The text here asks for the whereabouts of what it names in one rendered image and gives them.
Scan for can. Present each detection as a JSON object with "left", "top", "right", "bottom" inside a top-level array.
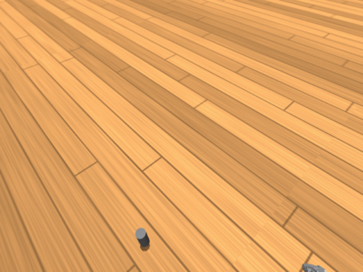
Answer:
[{"left": 135, "top": 228, "right": 150, "bottom": 247}]

